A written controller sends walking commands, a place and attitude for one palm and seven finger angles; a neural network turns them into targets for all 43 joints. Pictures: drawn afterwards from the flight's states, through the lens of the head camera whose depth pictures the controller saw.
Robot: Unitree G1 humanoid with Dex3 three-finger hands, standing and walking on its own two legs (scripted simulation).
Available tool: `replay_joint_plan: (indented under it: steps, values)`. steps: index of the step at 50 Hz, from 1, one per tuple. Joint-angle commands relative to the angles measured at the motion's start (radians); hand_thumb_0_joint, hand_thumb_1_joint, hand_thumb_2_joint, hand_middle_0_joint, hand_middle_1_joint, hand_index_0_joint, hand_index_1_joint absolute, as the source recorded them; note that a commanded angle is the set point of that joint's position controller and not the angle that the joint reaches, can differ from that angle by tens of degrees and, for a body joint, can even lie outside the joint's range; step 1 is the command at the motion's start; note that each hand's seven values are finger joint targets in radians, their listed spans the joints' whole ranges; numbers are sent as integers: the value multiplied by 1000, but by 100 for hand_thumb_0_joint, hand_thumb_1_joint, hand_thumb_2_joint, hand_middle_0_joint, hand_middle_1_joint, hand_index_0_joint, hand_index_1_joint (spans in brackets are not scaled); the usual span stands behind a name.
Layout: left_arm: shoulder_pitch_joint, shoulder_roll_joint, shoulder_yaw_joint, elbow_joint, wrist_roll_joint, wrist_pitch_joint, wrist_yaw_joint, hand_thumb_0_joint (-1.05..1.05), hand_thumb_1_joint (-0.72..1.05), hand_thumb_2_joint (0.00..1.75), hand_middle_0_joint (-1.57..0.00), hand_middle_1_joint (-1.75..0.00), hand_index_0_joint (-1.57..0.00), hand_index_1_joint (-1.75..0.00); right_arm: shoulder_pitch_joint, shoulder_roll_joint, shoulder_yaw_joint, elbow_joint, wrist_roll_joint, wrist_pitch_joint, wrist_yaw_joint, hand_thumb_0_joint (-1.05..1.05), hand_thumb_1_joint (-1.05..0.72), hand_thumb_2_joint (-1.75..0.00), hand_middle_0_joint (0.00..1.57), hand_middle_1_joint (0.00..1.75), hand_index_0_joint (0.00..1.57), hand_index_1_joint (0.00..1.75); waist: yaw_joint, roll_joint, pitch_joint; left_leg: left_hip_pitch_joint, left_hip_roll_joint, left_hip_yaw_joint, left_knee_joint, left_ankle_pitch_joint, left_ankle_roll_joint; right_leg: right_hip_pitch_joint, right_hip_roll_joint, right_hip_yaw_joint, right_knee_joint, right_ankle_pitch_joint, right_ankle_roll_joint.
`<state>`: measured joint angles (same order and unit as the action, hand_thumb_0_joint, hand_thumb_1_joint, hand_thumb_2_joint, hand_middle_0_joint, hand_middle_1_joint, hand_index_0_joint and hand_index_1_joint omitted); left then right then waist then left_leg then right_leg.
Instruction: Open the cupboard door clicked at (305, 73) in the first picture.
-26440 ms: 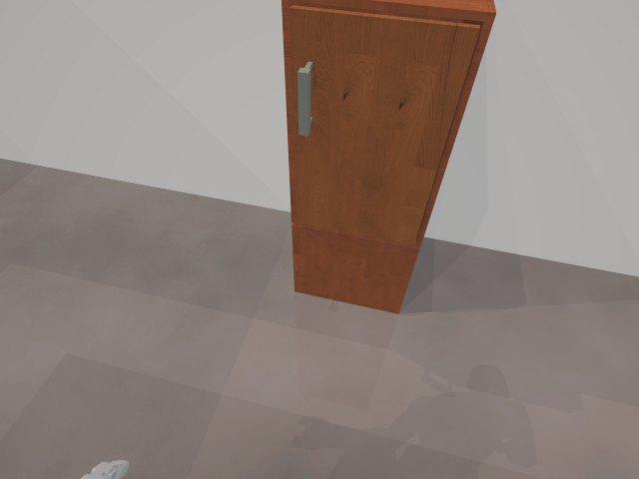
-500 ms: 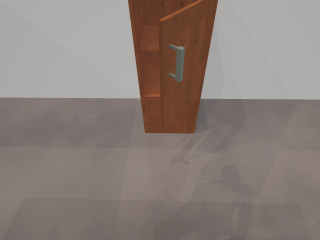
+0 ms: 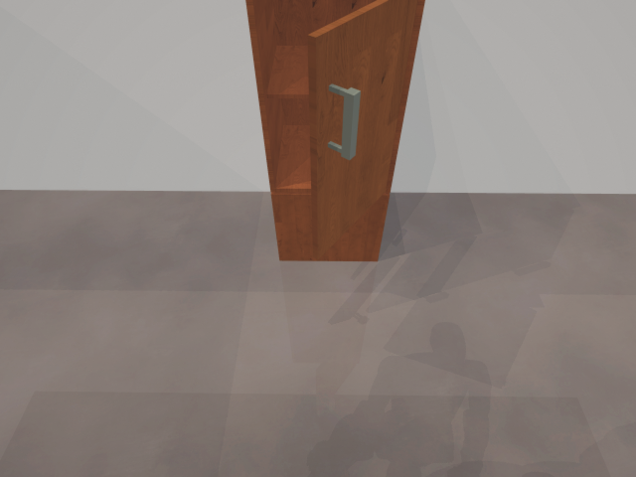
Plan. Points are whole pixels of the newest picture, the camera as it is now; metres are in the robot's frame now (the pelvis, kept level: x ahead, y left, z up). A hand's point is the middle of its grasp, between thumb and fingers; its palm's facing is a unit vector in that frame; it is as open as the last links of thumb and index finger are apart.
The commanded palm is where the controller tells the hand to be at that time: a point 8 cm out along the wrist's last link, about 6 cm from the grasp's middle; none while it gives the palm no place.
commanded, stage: look to check the result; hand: left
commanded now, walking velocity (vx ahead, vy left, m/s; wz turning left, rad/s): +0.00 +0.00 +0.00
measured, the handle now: (341, 122) +0.74 -0.01 +0.05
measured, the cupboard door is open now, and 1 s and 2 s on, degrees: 53 53 53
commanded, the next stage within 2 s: walk to a spot facing it in 0.38 s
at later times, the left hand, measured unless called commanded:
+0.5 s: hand out of the picture +0.02 +0.17 -0.17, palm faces +0.03 -0.98 -0.21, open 7.4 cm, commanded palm none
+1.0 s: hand out of the picture +0.09 +0.15 -0.18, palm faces -0.11 -0.95 -0.30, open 7.4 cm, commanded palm none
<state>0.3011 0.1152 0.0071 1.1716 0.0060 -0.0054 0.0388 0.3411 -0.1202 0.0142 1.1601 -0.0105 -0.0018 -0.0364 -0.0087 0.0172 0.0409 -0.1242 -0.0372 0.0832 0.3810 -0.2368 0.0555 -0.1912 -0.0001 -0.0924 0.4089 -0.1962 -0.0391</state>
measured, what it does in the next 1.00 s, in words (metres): stands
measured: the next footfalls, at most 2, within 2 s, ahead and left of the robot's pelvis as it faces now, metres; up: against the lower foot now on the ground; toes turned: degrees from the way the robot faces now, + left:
left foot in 1.60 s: +0.16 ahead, +0.06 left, +0.00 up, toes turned -33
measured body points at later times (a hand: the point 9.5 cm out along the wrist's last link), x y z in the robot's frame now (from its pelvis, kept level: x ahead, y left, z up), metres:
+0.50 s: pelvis +0.01 -0.01 +0.00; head +0.02 -0.02 +0.45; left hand +0.02 +0.22 -0.15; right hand +0.00 -0.23 -0.16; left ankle -0.02 +0.08 -0.74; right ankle +0.02 -0.09 -0.74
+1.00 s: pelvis +0.01 -0.05 -0.02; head +0.06 -0.09 +0.42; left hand +0.10 +0.20 -0.15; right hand +0.00 -0.29 -0.20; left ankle -0.02 +0.08 -0.72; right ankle +0.00 -0.11 -0.75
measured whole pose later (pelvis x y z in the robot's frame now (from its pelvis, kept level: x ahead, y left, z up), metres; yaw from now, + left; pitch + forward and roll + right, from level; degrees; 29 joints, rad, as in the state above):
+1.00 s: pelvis +0.01 -0.05 -0.02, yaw -11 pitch +0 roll +2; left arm 0.20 0.18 0.08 0.99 0.02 0.03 0.01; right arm 0.21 -0.22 -0.05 1.02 -0.01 0.05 -0.04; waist 0.01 0.05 0.12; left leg -0.27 0.07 0.17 0.80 -0.50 -0.02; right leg -0.32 0.04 -0.02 0.69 -0.36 -0.07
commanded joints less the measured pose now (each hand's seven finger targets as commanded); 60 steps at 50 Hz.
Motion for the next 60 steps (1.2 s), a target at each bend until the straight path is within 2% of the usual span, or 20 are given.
replay_joint_plan:
  steps: [1, 25, 28, 32, 35, 38, 39, 41, 43, 45, 46, 47, 48, 49, 50, 52, 54, 57, 58, 60]
  values:
    - [58, 108, 13, -21, 1, -16, 2, 0, 90, 90, -20, -30, -20, -30, 79, -87, -19, -13, -4, -15, -10, 0, -90, -90, 20, 30, 20, 30, 0, -13, 47, -74, 139, -135, -94, 66, -4, 23, -114, 132, -79, 49, -17]
    - [-13, 165, 19, -42, 0, -23, -2, 0, 90, 90, -20, -30, -20, -30, 3, -147, -21, -20, -5, -17, -6, 0, -90, -90, 20, 30, 20, 30, 1, -10, 37, -42, 150, -135, -103, 133, -14, 58, -121, 133, -96, 107, -18]
    - [2, 134, 23, -45, 1, -7, -1, 0, 90, 90, -20, -30, -20, -30, 20, -111, -20, -20, -5, -5, -14, 0, -90, -90, 20, 30, 20, 30, -1, -2, 33, -16, 158, -100, -57, 142, -21, 20, -119, 153, -69, 168, -18]
    - [-31, 170, 50, -82, 7, 15, -10, 0, 90, 90, -20, -30, -20, -30, 0, -147, -43, -55, -7, 14, -21, 0, -90, -90, 20, 30, 20, 30, -9, -7, 33, -25, 180, -69, -11, 78, -23, -44, -115, 186, -11, 184, -30]
    - [-46, 174, 66, -119, 12, 26, -18, 0, 90, 90, -20, -30, -20, -30, -19, -172, -62, -93, -8, 21, -23, 0, -90, -90, 20, 30, 20, 30, -9, 6, 26, -24, 219, -82, -8, 46, -8, -104, -85, 191, 50, 160, -28]
    - [-59, 167, 76, -155, 16, 31, -26, 0, 90, 90, -20, -30, -20, -30, -29, -206, -80, -124, -9, 19, -26, 0, -90, -90, 20, 30, 20, 30, -4, 59, 0, -11, 296, -129, -27, 57, 31, -151, -38, 168, 169, 107, -12]
    - [-64, 165, 79, -168, 17, 35, -30, 0, 90, 90, -20, -30, -20, -30, -33, -218, -85, -136, -12, 17, -27, 0, -90, -90, 20, 30, 20, 30, -1, 80, -6, -11, 331, -152, -40, 83, 53, -165, -23, 152, 232, 49, -5]
    - [-83, 155, 85, -194, 20, 44, -37, 0, 90, 90, -20, -30, -20, -30, -52, -230, -92, -152, -17, 12, -26, 0, -90, -90, 20, 30, 20, 30, 2, 147, 13, -11, 415, -178, -72, 180, 110, -222, -4, 104, 401, -211, 15]
    - [-94, 147, 91, -215, 20, 46, -41, 0, 90, 90, -20, -30, -20, -30, -69, -231, -94, -174, -21, 9, -23, 0, -90, -90, 20, 30, 20, 30, 7, 123, 15, -20, 442, -164, -49, 277, 131, -226, -26, 105, 453, -289, 20]
    - [-54, 139, 92, -215, 19, 41, -46, 0, 90, 90, -20, -30, -20, -30, -116, -244, -97, -197, -24, 9, -21, 0, -90, -90, 20, 30, 20, 30, 41, 72, 23, -51, 402, -72, 47, 353, 85, -142, -32, 82, 325, -208, 21]
    - [-5, 147, 95, -205, 20, 35, -46, 0, 90, 90, -20, -30, -20, -30, -137, -250, -98, -208, -20, 12, -18, 0, -90, -90, 20, 30, 20, 30, 63, 28, 11, -66, 348, -16, 147, 334, 39, -74, -24, 83, 195, -83, 18]
    - [56, 205, 105, -190, 27, 25, -38, 0, 90, 90, -20, -30, -20, -30, -151, -232, -101, -226, -8, 18, -15, 0, -90, -90, 20, 30, 20, 30, 89, -163, -17, -145, 229, 67, 358, 173, -30, 20, -101, 252, 15, 212, -18]
    - [101, 307, 124, -182, 31, 12, -21, 0, 90, 90, -20, -30, -20, -30, -171, -170, -94, -272, 4, 21, -7, 0, -90, -90, 20, 30, 20, 30, 96, -421, -34, -374, 69, 97, 605, -344, -97, 126, -342, 614, -85, 517, -132]
    - [110, 316, 122, -180, 12, 15, -13, 0, 90, 90, -20, -30, -20, -30, -190, -191, -95, -270, 3, 38, -4, 0, -90, -90, 20, 30, 20, 30, 100, -318, -24, -396, 77, -49, 731, -404, -95, 101, -358, 619, -100, 458, -186]
    - [58, 281, 120, -201, 12, 17, -3, 0, 90, 90, -20, -30, -20, -30, -219, -189, -97, -270, 2, 43, 0, 0, -90, -90, 20, 30, 20, 30, 77, -221, 5, -436, 99, -100, 777, -330, -91, 81, -306, 594, -100, 361, -192]
    - [-10, 270, 116, -235, 11, 14, -1, 0, 90, 90, -20, -30, -20, -30, -244, -182, -97, -273, 1, 41, 5, 0, -90, -90, 20, 30, 20, 30, 53, -103, -1, -460, 108, -119, 798, -231, -106, 76, -256, 557, -79, 321, -176]
    - [-10, 261, 115, -246, 8, 6, 1, 0, 90, 90, -20, -30, -20, -30, -224, -167, -97, -265, 1, 45, 8, 0, -90, -90, 20, 30, 20, 30, 41, -45, -75, -444, 101, -122, 777, -159, -115, 136, -207, 497, -60, 376, -126]
    - [3, 264, 115, -249, 9, 5, -2, 0, 90, 90, -20, -30, -20, -30, -242, -166, -96, -277, 3, 50, 3, 0, -90, -90, 20, 30, 20, 30, 42, -53, -98, -457, 90, -128, 746, -127, -124, 169, -176, 478, -56, 416, -91]
    - [10, 261, 116, -247, 10, 7, -2, 0, 90, 90, -20, -30, -20, -30, -245, -170, -98, -284, 4, 50, 1, 0, -90, -90, 20, 30, 20, 30, 45, -84, -102, -461, 88, -130, 736, -116, -127, 183, -163, 474, -54, 428, -66]
    - [22, 259, 116, -251, 10, 11, -5, 0, 90, 90, -20, -30, -20, -30, -266, -182, -98, -296, 3, 50, -3, 0, -90, -90, 20, 30, 20, 30, 51, -123, -90, -482, 84, -136, 725, -109, -130, 195, -152, 478, -55, 453, -54]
